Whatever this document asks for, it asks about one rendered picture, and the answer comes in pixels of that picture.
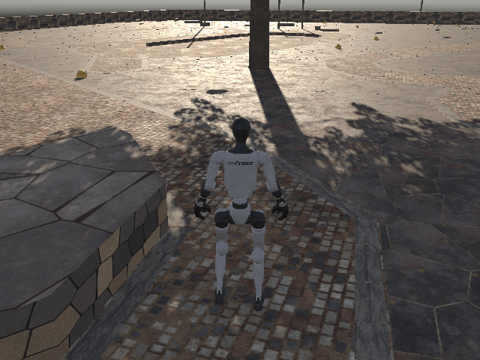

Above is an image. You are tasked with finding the robot left hand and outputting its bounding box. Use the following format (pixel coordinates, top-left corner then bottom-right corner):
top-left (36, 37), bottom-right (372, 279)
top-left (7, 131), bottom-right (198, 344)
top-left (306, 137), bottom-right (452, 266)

top-left (193, 204), bottom-right (211, 220)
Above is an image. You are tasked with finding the robot right forearm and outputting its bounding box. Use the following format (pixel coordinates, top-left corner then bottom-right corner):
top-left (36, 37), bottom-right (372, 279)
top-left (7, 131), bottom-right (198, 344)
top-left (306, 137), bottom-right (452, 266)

top-left (271, 180), bottom-right (287, 207)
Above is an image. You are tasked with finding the robot left forearm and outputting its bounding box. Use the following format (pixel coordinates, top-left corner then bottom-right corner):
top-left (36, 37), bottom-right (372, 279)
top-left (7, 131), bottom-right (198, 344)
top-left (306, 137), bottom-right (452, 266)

top-left (196, 180), bottom-right (211, 207)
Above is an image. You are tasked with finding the robot left upper arm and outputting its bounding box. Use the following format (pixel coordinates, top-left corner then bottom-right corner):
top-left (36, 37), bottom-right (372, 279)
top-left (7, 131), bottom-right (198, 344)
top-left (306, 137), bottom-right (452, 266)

top-left (203, 151), bottom-right (225, 191)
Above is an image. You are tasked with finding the robot right hand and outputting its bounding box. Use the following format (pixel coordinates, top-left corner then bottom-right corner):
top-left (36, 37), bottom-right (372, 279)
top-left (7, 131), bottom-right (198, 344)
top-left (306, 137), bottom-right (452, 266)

top-left (271, 204), bottom-right (289, 221)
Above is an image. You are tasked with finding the robot right upper arm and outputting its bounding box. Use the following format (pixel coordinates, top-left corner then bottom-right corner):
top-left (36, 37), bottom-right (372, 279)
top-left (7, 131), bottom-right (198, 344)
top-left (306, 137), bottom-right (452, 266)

top-left (256, 151), bottom-right (279, 192)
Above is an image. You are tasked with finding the left robot foot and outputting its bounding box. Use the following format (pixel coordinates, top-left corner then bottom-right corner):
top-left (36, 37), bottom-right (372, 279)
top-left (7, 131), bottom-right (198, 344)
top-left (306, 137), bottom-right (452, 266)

top-left (214, 286), bottom-right (225, 305)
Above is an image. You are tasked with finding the right robot thigh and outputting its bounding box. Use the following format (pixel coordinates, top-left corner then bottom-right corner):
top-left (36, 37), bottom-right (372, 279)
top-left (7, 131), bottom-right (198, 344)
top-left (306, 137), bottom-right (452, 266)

top-left (250, 210), bottom-right (266, 264)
